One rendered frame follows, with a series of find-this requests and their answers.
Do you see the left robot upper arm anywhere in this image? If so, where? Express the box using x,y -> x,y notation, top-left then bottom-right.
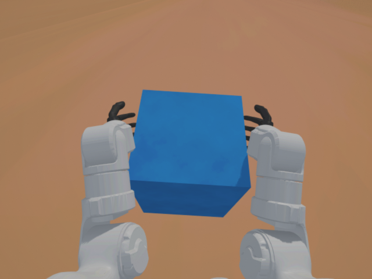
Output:
47,222 -> 149,279

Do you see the right robot hand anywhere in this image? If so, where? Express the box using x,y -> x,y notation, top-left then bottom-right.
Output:
244,105 -> 273,148

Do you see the left robot hand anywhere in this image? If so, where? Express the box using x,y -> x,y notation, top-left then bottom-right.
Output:
107,101 -> 136,137

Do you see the carton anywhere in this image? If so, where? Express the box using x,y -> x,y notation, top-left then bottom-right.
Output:
128,90 -> 251,217

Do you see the left robot forearm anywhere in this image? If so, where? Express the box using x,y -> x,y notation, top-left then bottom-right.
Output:
78,120 -> 135,256

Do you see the right robot upper arm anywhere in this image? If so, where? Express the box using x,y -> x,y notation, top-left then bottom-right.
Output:
239,229 -> 333,279

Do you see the right robot forearm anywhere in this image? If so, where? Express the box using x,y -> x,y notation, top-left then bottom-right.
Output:
247,125 -> 312,266

